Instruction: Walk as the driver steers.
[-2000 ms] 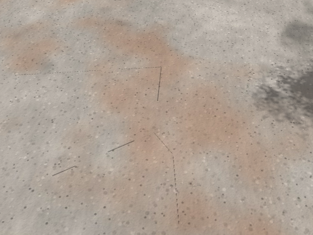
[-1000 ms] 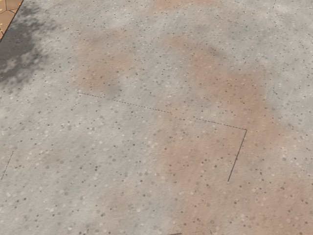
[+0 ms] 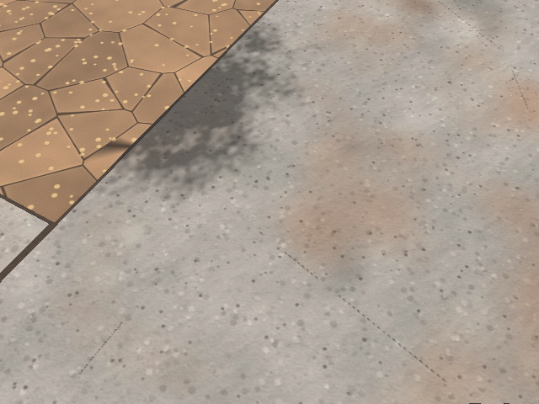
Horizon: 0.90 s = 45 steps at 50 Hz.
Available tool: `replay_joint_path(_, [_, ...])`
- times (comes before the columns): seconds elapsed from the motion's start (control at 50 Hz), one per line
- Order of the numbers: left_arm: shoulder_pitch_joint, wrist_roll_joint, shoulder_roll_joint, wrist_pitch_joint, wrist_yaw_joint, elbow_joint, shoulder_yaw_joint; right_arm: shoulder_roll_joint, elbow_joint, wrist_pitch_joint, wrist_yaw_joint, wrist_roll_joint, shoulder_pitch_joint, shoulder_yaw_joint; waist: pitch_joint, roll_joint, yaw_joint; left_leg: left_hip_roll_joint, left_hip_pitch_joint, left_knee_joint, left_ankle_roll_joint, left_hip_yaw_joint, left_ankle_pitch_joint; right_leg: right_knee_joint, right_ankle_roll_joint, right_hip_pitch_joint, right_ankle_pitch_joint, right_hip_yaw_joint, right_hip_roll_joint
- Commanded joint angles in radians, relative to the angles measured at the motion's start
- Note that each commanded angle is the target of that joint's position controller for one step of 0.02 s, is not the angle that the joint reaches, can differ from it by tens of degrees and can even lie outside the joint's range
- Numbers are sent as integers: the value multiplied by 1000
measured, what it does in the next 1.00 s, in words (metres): steps on the spot, turning right: right foot, then left foot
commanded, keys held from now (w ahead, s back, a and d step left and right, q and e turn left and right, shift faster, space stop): e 0.98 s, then no key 0.02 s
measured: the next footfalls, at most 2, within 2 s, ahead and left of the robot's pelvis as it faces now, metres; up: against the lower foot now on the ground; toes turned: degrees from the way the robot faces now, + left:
right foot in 0.32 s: +0.07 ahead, -0.15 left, +0.00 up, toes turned -15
left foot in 0.84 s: +0.17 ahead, +0.06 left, +0.00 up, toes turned -34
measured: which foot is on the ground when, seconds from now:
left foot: down 0.00-0.32, up 0.34-0.82, down 0.84-1.00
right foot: up 0.00-0.30, down 0.32-0.82, up 0.84-1.00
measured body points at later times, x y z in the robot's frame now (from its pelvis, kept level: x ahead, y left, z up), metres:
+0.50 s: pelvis +0.04 -0.05 +0.01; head +0.08 -0.10 +0.46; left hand +0.23 +0.19 -0.08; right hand +0.13 -0.37 -0.11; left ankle +0.08 +0.10 -0.64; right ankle +0.03 -0.14 -0.73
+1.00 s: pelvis +0.07 -0.02 +0.01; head +0.11 -0.02 +0.46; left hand +0.36 +0.14 -0.09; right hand +0.03 -0.33 -0.09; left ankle +0.13 +0.08 -0.73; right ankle -0.02 -0.12 -0.65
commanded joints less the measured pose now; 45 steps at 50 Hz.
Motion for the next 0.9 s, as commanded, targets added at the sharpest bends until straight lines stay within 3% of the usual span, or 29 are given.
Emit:
replay_joint_path(0.02, [141, 9, 65, 43, 29, -24, 29, -139, -30, -20, -12, -17, -36, -45, -176, 165, 38, 260, 82, -220, 204, -124, 394, 15, 33, 45, 108, -13, -19])
replay_joint_path(0.08, [75, 15, 65, 57, 39, -67, 37, -153, -3, -16, -38, -9, -33, -53, -154, 155, 18, 289, 100, -251, 205, -89, 238, -47, 25, -17, 179, -9, -37])
replay_joint_path(0.16, [-13, 18, 55, 65, 22, -121, 36, -171, 27, 10, -67, 1, -25, -61, -135, 150, -14, 313, 144, -266, 196, -63, 55, -179, 4, -26, 216, -34, -47])
replay_joint_path(0.24, [-39, 17, 64, 70, -3, -160, 42, -197, 51, 33, -65, 19, -18, -72, -135, 153, -23, 344, 211, -207, 173, -46, 84, -314, -32, 20, 176, -81, -24])
replay_joint_path(0.28, [1, 18, 58, 69, -16, -158, 46, -207, 60, 43, -65, 39, -39, -76, -141, 147, 8, 332, 223, -127, 127, -16, 102, -473, -68, 106, 248, -123, 7])
replay_joint_path(0.3, [34, 23, 68, 66, -17, -148, 53, -191, 74, 49, -65, 48, -19, -74, -144, 122, 18, 298, 206, -57, 81, 12, 54, -572, -97, 171, 324, -130, 36])
replay_joint_path(0.32, [60, 29, 125, 62, -9, -146, 71, -154, 95, 54, -63, 40, 34, -68, -120, -3, 7, 221, 135, 108, 2, 80, -56, -693, -141, 239, 526, -23, 0])
replay_joint_path(0.34, [66, 31, 255, 60, 11, -174, 98, -100, 61, 53, -56, -7, 31, -53, -99, -318, -35, 65, -158, 420, -108, 156, -437, -726, -269, 372, 906, 332, -246])
replay_joint_path(0.36, [87, 61, 257, 39, 1, -193, 91, -128, 23, 49, -61, -4, -79, -58, -140, -270, 32, -22, -276, 627, -121, -25, -583, -767, -423, 350, 926, 470, -329])
replay_joint_path(0.38, [73, 67, 232, 17, -8, -196, 85, -153, 20, 51, -62, 16, -108, -66, -153, -164, 33, -6, -305, 706, -103, -100, -522, -774, -405, 355, 863, 404, -285])
replay_joint_path(0.4, [18, 48, 211, 3, -5, -204, 82, -155, 33, 53, -67, 26, -90, -71, -143, -115, 0, 11, -324, 703, -88, -125, -423, -761, -347, 360, 808, 333, -232])
replay_joint_path(0.42, [-30, 26, 172, 4, 2, -216, 72, -163, 54, 55, -76, 19, -71, -75, -148, -75, -20, 25, -324, 682, -87, -139, -358, -752, -301, 360, 774, 294, -201])
replay_joint_path(0.44, [-61, 13, 150, 9, 11, -225, 63, -172, 58, 57, -80, 13, -63, -80, -153, -85, -36, 26, -294, 673, -91, -144, -311, -752, -284, 338, 784, 269, -184])
replay_joint_path(0.48, [-51, 18, 140, 15, 22, -236, 58, -157, 61, 52, -78, 17, -49, -79, -186, -85, -42, 3, -252, 667, -99, -143, -247, -750, -283, 346, 822, 251, -158])
replay_joint_path(0.58, [-23, 13, 167, 28, 40, -252, 70, -127, 54, 44, -73, 24, -84, -65, -178, -96, -15, -17, -224, 428, -127, -163, -197, -746, -279, 380, 697, 288, -134])
replay_joint_path(0.66, [-43, 18, 181, 42, 36, -273, 75, -137, 56, 37, -59, 29, -86, -64, -150, -121, -8, -36, -119, 298, -133, -166, -210, -749, -287, 291, 580, 347, -115])
replay_joint_path(0.74, [-72, 14, 179, 51, 27, -294, 76, -153, 57, 18, -44, 35, -63, -67, -160, -139, -9, -53, -34, 179, -117, -172, -240, -713, -285, 293, 646, 428, -101])
replay_joint_path(0.8, [-118, -2, 171, 62, 31, -313, 72, -161, 75, 3, -29, 36, 17, -73, -170, -133, -60, -53, 123, -84, -86, -149, -81, -652, -234, 268, 642, 446, -49])
replay_joint_path(0.82, [-110, -2, 148, 64, 34, -320, 66, -194, 84, 3, -30, 29, 50, -84, -180, -96, -61, 19, 238, -144, -58, -185, 23, -605, -188, 194, 511, 419, -6])
replay_joint_path(0.84, [-57, 13, 87, 64, 31, -320, 50, -261, 74, 11, -37, 11, 56, -96, -202, 117, -22, 231, 359, -163, 24, -372, 175, -398, -130, 54, 182, 280, 106])
replay_joint_path(0.86, [-48, 8, 119, 53, 28, -353, 61, -296, 74, 17, -35, -21, 50, -99, -150, 330, -1, 392, 328, -184, 207, -597, 350, -207, -76, -143, -145, 127, 221])
replay_joint_path(0.88, [-24, 20, 198, 45, 24, -335, 84, -247, 47, 13, -38, -16, 14, -88, -142, 247, -4, 429, 296, -183, 261, -581, 342, -7, -39, -167, -116, 137, 141])
replay_joint_path(0.9, [-14, 11, 222, 49, 20, -310, 97, -194, 32, 15, -45, -5, -37, -74, -124, 186, 9, 355, 275, -167, 215, -460, 297, 62, -23, -165, -40, 128, 123])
